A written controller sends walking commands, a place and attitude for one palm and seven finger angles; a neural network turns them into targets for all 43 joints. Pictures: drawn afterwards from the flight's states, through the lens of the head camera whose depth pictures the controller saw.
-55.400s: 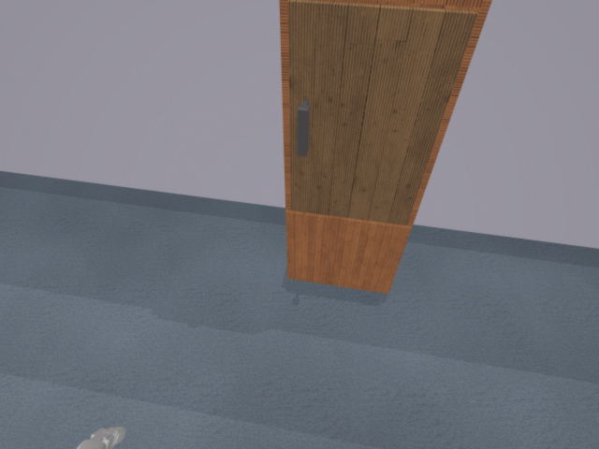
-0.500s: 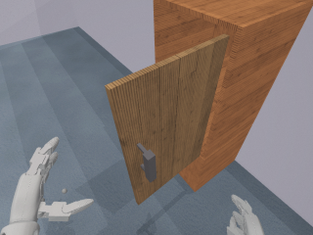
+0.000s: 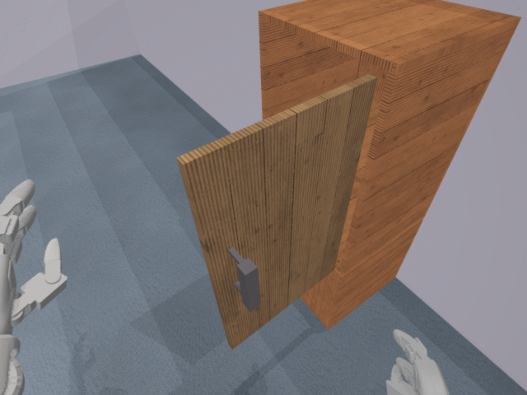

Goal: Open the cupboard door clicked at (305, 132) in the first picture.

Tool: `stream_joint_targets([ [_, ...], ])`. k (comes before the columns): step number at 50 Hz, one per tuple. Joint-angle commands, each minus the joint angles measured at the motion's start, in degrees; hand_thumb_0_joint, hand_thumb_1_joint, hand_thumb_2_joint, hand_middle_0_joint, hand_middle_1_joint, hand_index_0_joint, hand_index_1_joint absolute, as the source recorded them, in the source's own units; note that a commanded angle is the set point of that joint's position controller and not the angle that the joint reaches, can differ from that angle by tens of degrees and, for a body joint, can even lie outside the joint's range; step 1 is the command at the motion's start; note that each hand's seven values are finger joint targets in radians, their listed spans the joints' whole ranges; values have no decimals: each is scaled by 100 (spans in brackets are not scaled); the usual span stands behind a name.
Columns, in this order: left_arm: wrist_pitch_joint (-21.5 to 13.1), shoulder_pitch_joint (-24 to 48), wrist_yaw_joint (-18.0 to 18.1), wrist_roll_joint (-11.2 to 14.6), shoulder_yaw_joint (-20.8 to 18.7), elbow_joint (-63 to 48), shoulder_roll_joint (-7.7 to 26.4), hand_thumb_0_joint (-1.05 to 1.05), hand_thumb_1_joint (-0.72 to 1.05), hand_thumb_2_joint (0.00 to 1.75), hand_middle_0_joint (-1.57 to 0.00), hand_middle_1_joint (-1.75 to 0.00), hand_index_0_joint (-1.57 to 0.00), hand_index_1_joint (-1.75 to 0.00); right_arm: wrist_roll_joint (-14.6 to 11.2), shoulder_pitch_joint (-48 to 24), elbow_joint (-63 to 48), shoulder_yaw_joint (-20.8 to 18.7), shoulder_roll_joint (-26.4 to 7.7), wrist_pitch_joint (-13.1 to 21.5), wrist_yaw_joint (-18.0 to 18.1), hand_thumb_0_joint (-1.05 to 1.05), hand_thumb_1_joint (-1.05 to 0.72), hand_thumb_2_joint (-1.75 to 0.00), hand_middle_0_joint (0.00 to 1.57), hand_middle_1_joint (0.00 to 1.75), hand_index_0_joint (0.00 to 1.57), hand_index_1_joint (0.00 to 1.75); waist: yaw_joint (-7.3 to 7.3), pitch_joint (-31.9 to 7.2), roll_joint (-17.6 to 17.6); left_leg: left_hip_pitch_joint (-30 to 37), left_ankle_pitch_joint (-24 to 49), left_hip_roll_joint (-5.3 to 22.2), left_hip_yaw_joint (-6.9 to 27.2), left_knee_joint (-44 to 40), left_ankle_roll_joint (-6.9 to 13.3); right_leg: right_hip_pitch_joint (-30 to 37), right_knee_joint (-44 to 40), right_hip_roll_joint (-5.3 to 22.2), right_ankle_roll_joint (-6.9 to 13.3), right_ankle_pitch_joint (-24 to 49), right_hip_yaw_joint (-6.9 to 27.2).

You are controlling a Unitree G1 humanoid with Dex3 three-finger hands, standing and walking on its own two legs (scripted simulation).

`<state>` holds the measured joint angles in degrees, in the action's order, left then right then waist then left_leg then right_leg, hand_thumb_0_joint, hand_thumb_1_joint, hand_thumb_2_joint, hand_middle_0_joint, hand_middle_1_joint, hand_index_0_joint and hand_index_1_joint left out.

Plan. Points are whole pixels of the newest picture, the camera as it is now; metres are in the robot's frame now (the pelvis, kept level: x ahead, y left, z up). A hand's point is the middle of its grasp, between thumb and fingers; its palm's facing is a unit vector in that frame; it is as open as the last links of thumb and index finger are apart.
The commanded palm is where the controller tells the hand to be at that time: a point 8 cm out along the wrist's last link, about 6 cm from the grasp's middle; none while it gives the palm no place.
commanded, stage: draw the hand back to the body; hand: left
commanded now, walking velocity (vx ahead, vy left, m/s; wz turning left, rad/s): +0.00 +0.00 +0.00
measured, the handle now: (242, 278) +0.32 +0.09 -0.03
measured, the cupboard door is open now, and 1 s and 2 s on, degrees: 93 93 93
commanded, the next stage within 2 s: step back with the hand held close in 0.28 s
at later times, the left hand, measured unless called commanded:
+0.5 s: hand (66, 280) +0.19 +0.26 +0.16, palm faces +0.46 -0.77 -0.44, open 7.4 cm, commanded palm +0.13 +0.29 +0.17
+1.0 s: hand (9, 345) +0.11 +0.28 +0.15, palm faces +0.46 -0.73 -0.50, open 7.4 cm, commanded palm +0.06 +0.31 +0.17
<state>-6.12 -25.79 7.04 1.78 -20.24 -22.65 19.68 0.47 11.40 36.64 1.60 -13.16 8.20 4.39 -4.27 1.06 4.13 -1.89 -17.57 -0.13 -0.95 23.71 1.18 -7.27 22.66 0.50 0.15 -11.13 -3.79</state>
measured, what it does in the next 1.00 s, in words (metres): shifts its weight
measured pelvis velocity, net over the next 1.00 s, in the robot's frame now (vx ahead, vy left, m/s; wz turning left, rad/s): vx -0.08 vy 0.01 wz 0.00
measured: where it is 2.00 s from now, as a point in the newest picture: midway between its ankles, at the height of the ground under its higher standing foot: outside the picture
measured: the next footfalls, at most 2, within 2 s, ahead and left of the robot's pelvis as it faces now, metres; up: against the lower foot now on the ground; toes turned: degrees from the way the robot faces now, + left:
right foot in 1.40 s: -0.20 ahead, -0.10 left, +0.00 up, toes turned +1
left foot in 1.70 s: -0.14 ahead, +0.05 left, +0.00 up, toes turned +0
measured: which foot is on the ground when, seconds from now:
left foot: down 0.00-1.00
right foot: down 0.00-1.00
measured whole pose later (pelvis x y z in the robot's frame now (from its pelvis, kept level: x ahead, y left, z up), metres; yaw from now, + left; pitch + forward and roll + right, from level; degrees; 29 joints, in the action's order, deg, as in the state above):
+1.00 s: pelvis -0.08 +0.01 -0.02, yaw +0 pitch -2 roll +0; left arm -10.4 -29.7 8.3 -1.0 -25.0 -28.0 22.5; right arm 0.6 11.6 31.3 0.6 -12.2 3.0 5.0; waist -1.6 2.9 -0.6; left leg -17.7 -16.3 -1.9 -1.9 35.6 3.0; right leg -21.8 31.9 2.3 -0.7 -8.2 -2.1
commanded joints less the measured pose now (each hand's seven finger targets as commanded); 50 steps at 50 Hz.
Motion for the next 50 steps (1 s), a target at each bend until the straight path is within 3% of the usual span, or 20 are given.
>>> stream_joint_targets([
  [1,-320,334,38,26,-383,-891,782,0,90,90,-20,-30,-20,-30,-1,-698,-863,-245,-590,258,32,0,-90,-90,20,30,20,30,56,-160,-105,-668,1553,132,24,-485,-57,572,-322,7,81,713,111],
  [3,-340,400,55,18,-484,-960,904,0,90,90,-20,-30,-20,-30,7,-729,-882,-249,-583,244,48,0,-90,-90,20,30,20,30,22,-244,-235,-665,1516,112,42,-506,-36,640,-322,-3,78,705,112],
  [6,-386,469,73,-1,-529,-1130,995,0,90,90,-20,-30,-20,-30,15,-787,-895,-244,-559,271,74,0,-90,-90,20,30,20,30,10,-363,-130,-600,1446,92,51,-528,-30,702,-341,4,83,634,137],
  [8,-420,489,96,-35,-563,-1335,1048,0,90,90,-20,-30,-20,-30,22,-785,-875,-244,-544,323,85,0,-90,-90,20,30,20,30,5,-513,199,-513,1588,70,15,-499,-44,763,-316,14,93,786,154],
  [9,-432,447,117,-33,-617,-1354,1109,0,90,90,-20,-30,-20,-30,40,-758,-867,-233,-538,346,87,0,-90,-90,20,30,20,30,-7,-538,120,-513,1710,59,34,-484,-42,813,-313,13,97,919,147],
  [16,-386,393,70,-5,-494,-937,928,0,90,90,-20,-30,-20,-30,19,-782,-772,-244,-525,357,75,0,-90,-90,20,30,20,30,43,2,-176,-603,1402,85,16,-532,-25,548,-502,-13,72,607,162],
  [19,-414,423,52,7,-531,-942,949,0,90,90,-20,-30,-20,-30,26,-778,-774,-269,-533,351,74,0,-90,-90,20,30,20,30,19,-154,-154,-531,1358,73,-15,-538,-2,600,-513,-1,58,587,179],
  [20,-449,907,73,4,-606,-1246,1141,0,90,90,-20,-30,-20,-30,15,-857,-772,-259,-549,366,81,0,-90,-90,20,30,20,30,26,-298,-59,-446,1340,53,-7,-516,9,638,-540,3,68,567,225],
  [21,-630,1123,105,-33,-1194,-1302,1662,0,90,90,-20,-30,-20,-30,-42,-725,-976,-260,-692,220,87,0,-90,-90,20,30,20,30,336,290,-289,-985,959,153,187,-299,69,-25,-787,240,62,695,671],
  [22,-633,535,44,-46,-930,-886,1270,0,90,90,-20,-30,-20,-30,-4,-691,-889,-287,-625,112,73,0,-90,-90,20,30,20,30,337,102,-554,-930,883,141,200,-153,75,-80,-814,375,80,618,657],
  [24,-631,218,12,-50,-796,-1019,1173,0,90,90,-20,-30,-20,-30,17,-720,-965,-305,-662,7,37,0,-90,-90,20,30,20,30,351,-165,-616,-852,1086,113,133,4,54,-85,-758,474,112,885,672],
  [25,-685,130,22,-48,-858,-1189,1217,0,90,90,-20,-30,-20,-30,31,-765,-991,-317,-672,-18,52,0,-90,-90,20,30,20,30,344,-337,-230,-878,1328,119,131,4,41,28,-592,502,147,1284,606],
  [29,-673,-429,74,-3,-908,-1487,1232,0,90,90,-20,-30,-20,-30,12,-689,-1167,-377,-699,-187,60,0,-90,-90,20,30,20,30,352,-1117,-103,-967,2324,252,181,54,-40,536,18,440,108,2287,406],
  [34,-657,-645,143,37,-1176,-1796,1454,0,90,90,-20,-30,-20,-30,-43,-706,-1315,-443,-658,-348,102,0,-90,-90,20,30,20,30,354,-1247,-388,-1253,2488,292,269,185,-90,509,317,449,117,2583,390],
  [35,-665,-664,159,31,-1241,-1826,1508,0,90,90,-20,-30,-20,-30,-37,-758,-1308,-454,-671,-354,121,0,-90,-90,20,30,20,30,342,-1205,-150,-1333,2493,293,297,171,-90,462,380,460,137,2572,393],
  [36,-665,-710,166,37,-1217,-1823,1464,0,90,90,-20,-30,-20,-30,-41,-717,-1338,-447,-645,-360,121,0,-90,-90,20,30,20,30,332,-1169,-215,-1415,2395,333,357,122,-97,429,457,426,128,2350,367],
  [41,-703,-597,206,-54,-1160,-1752,1353,0,90,90,-20,-30,-20,-30,6,-702,-1383,-441,-729,-344,153,0,-90,-90,20,30,20,30,320,-629,161,-2500,1007,617,658,-471,147,507,839,131,-27,1143,333],
  [44,-734,-368,232,-172,-1112,-1696,1255,0,90,90,-20,-30,-20,-30,22,-636,-1423,-455,-811,-285,159,0,-90,-90,20,30,20,30,335,-365,305,-3595,-533,827,818,-820,363,941,1375,14,-74,727,367],
  [47,-764,-62,271,-292,-1070,-1658,1226,0,90,90,-20,-30,-20,-30,48,-523,-1409,-464,-827,-228,168,0,-90,-90,20,30,20,30,407,-141,49,-4134,-1717,744,780,-628,449,917,1318,145,-38,446,617],
  [50,-835,217,266,-331,-1091,-1738,1332,0,90,90,-20,-30,-20,-30,17,-457,-1392,-463,-812,-179,135,0,-90,-90,20,30,20,30,452,-44,-397,-3800,-2047,411,595,103,381,114,493,437,86,-628,1128],
])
